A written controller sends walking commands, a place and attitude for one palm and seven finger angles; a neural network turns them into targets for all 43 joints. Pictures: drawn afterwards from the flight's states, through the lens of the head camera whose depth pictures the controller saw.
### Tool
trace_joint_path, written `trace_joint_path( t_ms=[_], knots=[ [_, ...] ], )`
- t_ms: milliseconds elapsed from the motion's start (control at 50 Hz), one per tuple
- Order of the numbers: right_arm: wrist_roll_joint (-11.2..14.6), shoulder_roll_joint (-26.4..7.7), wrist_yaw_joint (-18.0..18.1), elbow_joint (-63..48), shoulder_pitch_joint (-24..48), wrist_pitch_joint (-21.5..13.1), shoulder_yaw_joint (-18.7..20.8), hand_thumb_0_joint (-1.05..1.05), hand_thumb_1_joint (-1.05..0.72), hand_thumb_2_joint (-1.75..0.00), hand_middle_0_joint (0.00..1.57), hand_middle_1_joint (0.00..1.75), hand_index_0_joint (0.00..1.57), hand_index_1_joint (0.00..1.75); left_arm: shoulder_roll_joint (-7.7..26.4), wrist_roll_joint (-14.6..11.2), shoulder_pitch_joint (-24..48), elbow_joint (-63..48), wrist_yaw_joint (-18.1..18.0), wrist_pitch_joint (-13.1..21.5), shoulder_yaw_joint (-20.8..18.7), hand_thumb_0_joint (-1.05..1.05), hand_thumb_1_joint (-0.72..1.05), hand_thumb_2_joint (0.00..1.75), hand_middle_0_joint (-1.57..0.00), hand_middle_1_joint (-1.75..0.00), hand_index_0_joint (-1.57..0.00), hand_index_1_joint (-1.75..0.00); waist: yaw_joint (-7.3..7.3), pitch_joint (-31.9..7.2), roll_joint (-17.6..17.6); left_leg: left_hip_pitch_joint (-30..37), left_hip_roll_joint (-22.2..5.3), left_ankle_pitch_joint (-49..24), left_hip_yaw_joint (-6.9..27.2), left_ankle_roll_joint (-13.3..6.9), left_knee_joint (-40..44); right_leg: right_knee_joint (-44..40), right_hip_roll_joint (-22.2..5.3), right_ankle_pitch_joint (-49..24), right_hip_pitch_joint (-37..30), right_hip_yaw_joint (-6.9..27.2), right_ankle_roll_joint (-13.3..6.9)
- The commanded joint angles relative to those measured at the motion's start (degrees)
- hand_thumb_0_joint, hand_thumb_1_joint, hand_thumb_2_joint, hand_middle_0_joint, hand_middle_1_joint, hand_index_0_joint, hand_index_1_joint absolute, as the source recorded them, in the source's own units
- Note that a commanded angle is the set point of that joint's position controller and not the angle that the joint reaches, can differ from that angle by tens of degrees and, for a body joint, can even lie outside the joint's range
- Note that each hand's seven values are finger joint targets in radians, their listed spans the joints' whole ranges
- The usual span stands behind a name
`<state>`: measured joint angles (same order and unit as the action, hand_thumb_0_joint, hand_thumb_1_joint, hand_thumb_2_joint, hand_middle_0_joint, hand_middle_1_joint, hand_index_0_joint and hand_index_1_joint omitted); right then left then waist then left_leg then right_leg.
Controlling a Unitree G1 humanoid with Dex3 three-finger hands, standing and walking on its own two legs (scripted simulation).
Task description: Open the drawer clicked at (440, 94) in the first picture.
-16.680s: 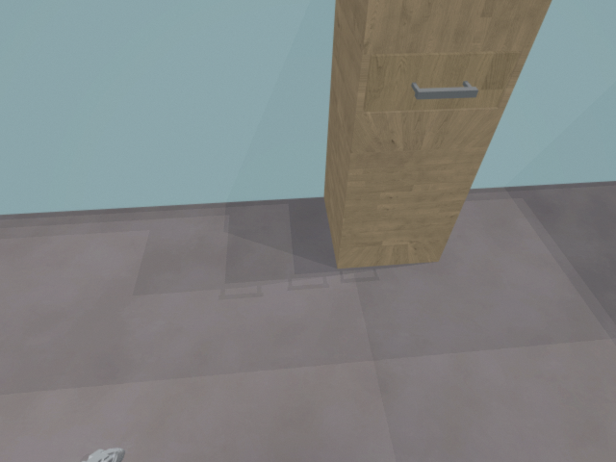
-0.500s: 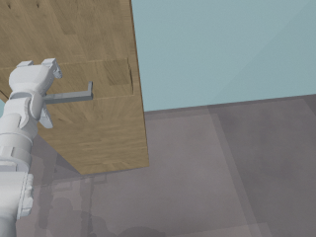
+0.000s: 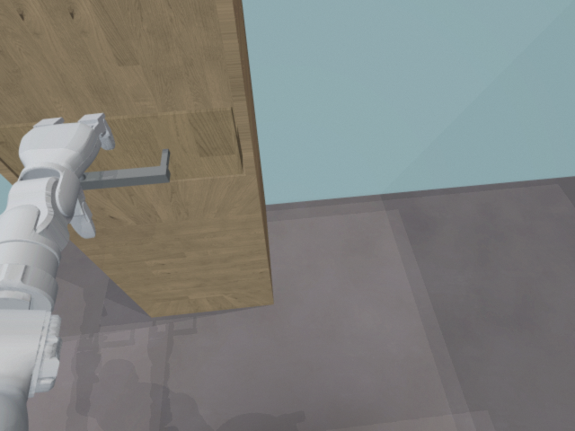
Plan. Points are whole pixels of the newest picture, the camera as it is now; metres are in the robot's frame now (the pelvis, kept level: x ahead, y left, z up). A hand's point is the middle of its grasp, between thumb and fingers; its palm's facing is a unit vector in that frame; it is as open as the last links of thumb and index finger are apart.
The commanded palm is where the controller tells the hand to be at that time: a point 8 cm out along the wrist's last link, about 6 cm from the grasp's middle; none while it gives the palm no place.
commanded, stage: move the hooked fingers above the handle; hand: left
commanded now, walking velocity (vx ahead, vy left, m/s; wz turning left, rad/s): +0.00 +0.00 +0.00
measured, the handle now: (121, 168) +0.52 +0.28 +0.04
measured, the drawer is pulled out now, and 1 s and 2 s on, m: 0.00 0.00 0.00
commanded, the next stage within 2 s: none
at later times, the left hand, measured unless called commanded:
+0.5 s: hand (90, 180) +0.45 +0.29 +0.08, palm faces -0.12 -0.01 -0.99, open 13.8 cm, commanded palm +0.44 +0.29 +0.15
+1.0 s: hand (119, 175) +0.46 +0.25 +0.08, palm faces -0.07 -0.03 -1.00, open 13.8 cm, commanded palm +0.45 +0.28 +0.15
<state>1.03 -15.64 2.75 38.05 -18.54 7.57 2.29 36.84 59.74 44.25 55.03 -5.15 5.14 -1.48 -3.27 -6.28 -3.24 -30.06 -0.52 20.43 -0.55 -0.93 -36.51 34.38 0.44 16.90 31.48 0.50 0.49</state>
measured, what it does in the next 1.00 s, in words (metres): stands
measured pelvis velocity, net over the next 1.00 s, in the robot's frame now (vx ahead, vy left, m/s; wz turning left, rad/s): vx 0.00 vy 0.01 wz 0.02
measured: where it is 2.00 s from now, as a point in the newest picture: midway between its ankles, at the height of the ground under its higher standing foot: outside the picture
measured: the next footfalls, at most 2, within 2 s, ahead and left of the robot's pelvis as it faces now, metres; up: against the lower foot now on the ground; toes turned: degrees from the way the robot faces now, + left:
none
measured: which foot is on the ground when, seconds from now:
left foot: down 0.00-1.00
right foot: down 0.00-1.00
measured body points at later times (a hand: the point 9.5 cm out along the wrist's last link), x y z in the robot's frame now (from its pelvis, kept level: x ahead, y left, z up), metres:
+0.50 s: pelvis +0.00 +0.01 +0.00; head +0.07 +0.00 +0.44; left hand +0.45 +0.29 +0.13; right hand +0.03 -0.27 -0.13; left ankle -0.04 +0.11 -0.72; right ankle -0.01 -0.13 -0.72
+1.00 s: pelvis +0.00 +0.01 +0.00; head +0.06 +0.01 +0.44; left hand +0.46 +0.25 +0.14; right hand +0.04 -0.26 -0.13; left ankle -0.04 +0.11 -0.72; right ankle -0.01 -0.13 -0.72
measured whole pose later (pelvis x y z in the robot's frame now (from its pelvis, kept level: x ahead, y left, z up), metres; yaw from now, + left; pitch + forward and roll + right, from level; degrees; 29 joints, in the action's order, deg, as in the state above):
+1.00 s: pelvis +0.00 +0.01 +0.00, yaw +1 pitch +13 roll -1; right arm 0.6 -14.8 3.1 39.1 -19.4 6.9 2.4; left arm 32.3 59.2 45.6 50.7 -3.9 10.2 2.9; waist -4.1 -6.0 -2.2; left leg -30.8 0.5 20.9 0.1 -1.7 -38.4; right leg 35.2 -0.5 17.2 31.4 -0.1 1.2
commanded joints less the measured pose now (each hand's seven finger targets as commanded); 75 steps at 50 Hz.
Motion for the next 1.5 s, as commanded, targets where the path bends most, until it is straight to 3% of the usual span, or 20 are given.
trace_joint_path(
  t_ms=[0, 100, 200, 300, 340, 420, 520, 600, 680, 720, 800, 880, 960, 1000, 1080, 1180, 1240, 1300, 1400, 1480],
  knots=[
    [0.1, -9.0, 1.5, -4.4, -4.6, -1.3, 3.7, 0.0, -0.9, -0.9, 0.2, 0.3, 0.2, 0.3, 13.6, -1.6, 27.1, -15.5, -0.1, 4.5, -1.6, 0.0, -0.5, 0.3, -0.3, -1.2, -0.3, -1.2, -2.53, -19.6, 3.0, 9.2, 1.8, -24.5, -1.2, -2.4, 1.8, -2.7, 1.3, -21.9, -13.8, -0.6, -1.7],
    [-0.5, -8.6, 1.7, -2.6, -5.5, -1.5, 3.8, 0.0, -0.9, -0.9, 0.2, 0.3, 0.2, 0.3, 20.8, -1.2, 28.9, -16.4, -3.5, 7.9, -8.6, 0.0, -0.5, 0.3, -0.3, -1.2, -0.3, -1.2, -1.2, -21.2, -2.0, 9.2, 2.1, -26.3, -0.3, -1.8, 0.5, -1.0, 1.7, -20.7, -11.9, -0.8, -2.4],
    [-0.8, -8.5, 0.5, -2.4, -5.5, -1.9, 3.6, 0.0, -0.9, -0.9, 0.2, 0.3, 0.2, 0.3, 21.4, 0.5, 27.9, -11.8, -7.4, 4.4, -9.3, 0.0, -0.5, 0.3, -0.3, -1.2, -0.3, -1.2, 0.2, -23.4, -4.7, 8.1, 1.9, -28.9, -0.5, -0.9, 0.3, 0.7, 1.8, -20.6, -11.6, -1.8, -2.7],
    [-0.2, -9.3, 0.1, -3.2, -5.9, -1.5, 3.6, 0.0, -0.9, -0.9, 0.2, 0.3, 0.2, 0.3, 17.9, 0.1, 22.7, -5.8, -4.6, -0.1, -5.7, 0.0, -0.5, 0.3, -0.3, -1.2, -0.3, -1.2, -0.2, -23.3, 1.4, 6.7, 1.4, -28.5, -1.4, -1.3, 1.0, -0.3, 1.7, -23.1, -14.6, -1.6, -2.1],
    [0.2, -9.2, 0.2, -3.8, -6.0, -1.2, 3.7, 0.0, -0.9, -0.9, 0.2, 0.3, 0.2, 0.3, 14.1, -0.6, 22.1, -8.1, -2.3, 0.2, -2.1, 0.0, -0.5, 0.3, -0.3, -1.2, -0.3, -1.2, -0.7, -23.0, 1.5, 8.3, 1.2, -28.8, -1.4, -1.6, 1.3, -1.0, 1.6, -23.3, -14.2, -1.5, -1.9],
    [0.2, -9.3, 1.0, -3.8, -5.7, -1.1, 3.8, 0.0, -0.9, -0.9, 0.2, 0.3, 0.2, 0.3, 13.0, -1.6, 26.1, -13.2, -0.2, 3.8, -1.1, 0.0, -0.5, 0.3, -0.3, -1.2, -0.3, -1.2, -2.15, -19.1, 2.5, 9.6, 1.1, -26.0, -0.5, -2.0, 2.0, -2.4, 1.7, -19.8, -11.4, -1.4, -1.9],
    [-0.4, -8.6, 1.3, -3.2, -5.7, -1.5, 3.7, 0.0, -0.9, -0.9, 0.2, 0.3, 0.2, 0.3, 20.1, -0.7, 29.0, -16.5, -3.6, 7.9, -8.2, 0.0, -0.5, 0.3, -0.3, -1.2, -0.3, -1.2, -0.58, -20.5, -3.2, 10.2, 1.4, -27.8, 0.6, -1.4, 1.2, -0.6, 2.0, -17.3, -9.3, -1.6, -2.6],
    [-1.0, -8.7, 0.4, -2.6, -5.6, -2.0, 3.7, 0.0, -0.9, -0.9, 0.2, 0.3, 0.2, 0.3, 23.3, 0.7, 28.5, -15.6, -8.3, 6.0, -11.6, 0.0, -0.5, 0.3, -0.3, -1.2, -0.3, -1.2, 0.74, -23.7, -6.4, 11.1, 1.1, -32.7, 1.0, -0.4, 0.0, 1.1, 2.3, -17.8, -8.5, -2.5, -3.0],
    [-0.8, -8.8, -0.7, -2.4, -6.1, -2.2, 3.9, 0.0, -0.9, -0.9, 0.2, 0.3, 0.2, 0.3, 17.5, 0.6, 25.4, -10.9, -8.4, 0.6, -6.7, 0.0, -0.5, 0.3, -0.3, -1.2, -0.3, -1.2, 0.22, -24.5, -5.8, 12.2, 0.4, -35.5, 0.4, 0.1, -0.1, 1.0, 2.2, -19.4, -8.4, -2.9, -2.5],
    [-0.2, -9.1, -0.8, -2.6, -6.3, -1.8, 3.9, 0.0, -0.9, -0.9, 0.2, 0.3, 0.2, 0.3, 12.9, -0.1, 24.0, -8.6, -5.9, -1.6, -2.3, 0.0, -0.5, 0.3, -0.3, -1.2, -0.3, -1.2, -1.16, -23.5, -1.9, 12.1, 0.2, -34.0, 0.1, -0.4, 0.2, -0.1, 2.2, -19.5, -8.8, -2.8, -2.1],
    [0.1, -9.3, -0.2, -3.1, -6.2, -1.5, 4.1, 0.0, -0.9, -0.9, 0.2, 0.3, 0.2, 0.3, 5.3, -1.9, 27.0, -12.3, -0.3, -1.2, 5.0, 0.0, -0.5, 0.3, -0.3, -1.2, -0.3, -1.2, -3.54, -20.2, 1.4, 14.9, 0.0, -30.6, 1.0, -1.2, 1.2, -2.5, 2.1, -16.5, -6.7, -2.6, -2.0],
    [-0.1, -8.7, 1.0, -3.1, -5.8, -1.6, 3.8, 0.0, -0.9, -0.9, 0.2, 0.3, 0.2, 0.3, 8.4, -2.1, 31.8, -16.9, 0.8, 3.8, 2.5, 0.0, -0.5, 0.3, -0.3, -1.2, -0.3, -1.2, -3.21, -18.1, -0.5, 15.1, 0.7, -26.5, 1.8, -1.3, 1.6, -2.4, 2.0, -13.7, -5.2, -2.3, -2.4],
    [-0.6, -8.1, 0.9, -2.8, -5.5, -2.0, 3.3, 0.0, -0.9, -0.9, 0.2, 0.3, 0.2, 0.3, 17.0, -0.5, 32.9, -16.9, -4.5, 6.4, -6.2, 0.0, -0.5, 0.3, -0.3, -1.2, -0.3, -1.2, -0.56, -20.0, -5.0, 13.1, 1.1, -28.9, 2.1, -0.3, 0.9, 0.0, 2.2, -14.1, -5.5, -2.6, -3.1],
    [-1.1, -8.3, 0.6, -2.6, -4.9, -1.8, 2.6, 0.0, -0.9, -0.9, 0.2, 0.3, 0.2, 0.3, 23.6, 0.6, 30.9, -13.2, -8.0, 4.5, -12.1, 0.0, -0.5, 0.3, -0.3, -1.2, -0.3, -1.2, 1.32, -20.5, -3.0, 8.1, 1.6, -27.2, 1.3, -0.4, 1.0, 0.9, 2.2, -15.4, -9.1, -2.5, -3.2],
    [-1.1, -8.0, -0.1, -3.4, -3.0, -1.9, 2.1, 0.0, -0.9, -0.9, 0.2, 0.3, 0.2, 0.3, 23.3, 2.4, 25.5, -8.0, -11.3, -2.2, -10.8, 0.0, -0.5, 0.3, -0.3, -1.2, -0.3, -1.2, 2.93, -23.1, -3.0, 4.3, 1.9, -26.7, -1.2, -0.3, 1.4, 1.6, 1.7, -19.8, -14.3, -2.2, -2.8],
    [0.1, -8.7, 0.6, -3.8, -2.7, -1.2, 2.1, 0.0, -0.9, -0.9, 0.2, 0.3, 0.2, 0.3, 23.8, 1.6, 25.4, -6.0, -8.6, -5.4, -9.5, 0.0, -0.5, 0.3, -0.3, -1.2, -0.3, -1.2, 1.66, -22.6, 4.3, 2.3, 1.8, -22.4, -2.6, -1.1, 3.2, -0.6, 1.1, -21.4, -19.0, -1.4, -1.6],
    [0.5, -9.2, 1.8, -4.3, -3.1, -1.4, 2.5, 0.0, -0.9, -0.9, 0.2, 0.3, 0.2, 0.3, 21.9, 1.1, 25.0, -6.0, -5.4, -4.4, -7.4, 0.0, -0.5, 0.3, -0.3, -1.2, -0.3, -1.2, 0.12, -23.1, 5.7, 3.9, 1.8, -20.9, -2.8, -1.9, 3.6, -1.9, 0.9, -21.8, -19.8, -0.7, -1.1],
    [0.8, -9.4, 2.6, -4.2, -4.1, -2.1, 3.0, 0.0, -0.9, -0.9, 0.2, 0.3, 0.2, 0.3, 14.8, 0.1, 25.3, -7.1, -1.2, -0.8, -1.3, 0.0, -0.5, 0.3, -0.3, -1.2, -0.3, -1.2, -2.78, -19.6, 5.5, 6.1, 1.6, -19.4, -2.5, -2.5, 3.4, -3.8, 0.9, -20.7, -16.5, -0.2, -0.9],
    [0.2, -8.7, 2.9, -2.9, -5.9, -2.9, 3.9, 0.0, -0.9, -0.9, 0.2, 0.3, 0.2, 0.3, 9.2, -2.3, 30.2, -15.9, 2.2, 6.7, 3.3, 0.0, -0.5, 0.3, -0.3, -1.2, -0.3, -1.2, -4.53, -17.1, -0.4, 11.9, 1.8, -20.9, -1.1, -2.5, 1.6, -4.1, 1.3, -17.4, -9.0, -0.3, -1.8],
    [0.0, -8.3, 2.4, -2.1, -6.4, -2.6, 3.9, 0.0, -0.9, -0.9, 0.2, 0.3, 0.2, 0.3, 16.0, -2.3, 30.0, -16.8, -1.2, 9.3, -4.3, 0.0, -0.5, 0.3, -0.3, -1.2, -0.3, -1.2, -2.28, -20.1, -3.8, 11.0, 2.3, -25.0, 0.0, -1.7, 0.1, -1.1, 1.7, -18.8, -8.7, -0.8, -2.6]
  ],
)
